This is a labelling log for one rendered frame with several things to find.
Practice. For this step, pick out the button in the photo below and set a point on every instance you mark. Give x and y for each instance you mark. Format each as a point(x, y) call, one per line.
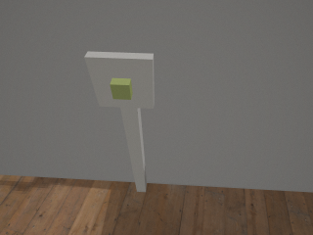
point(121, 88)

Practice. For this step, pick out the panel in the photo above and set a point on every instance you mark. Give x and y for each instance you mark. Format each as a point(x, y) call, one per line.
point(139, 67)

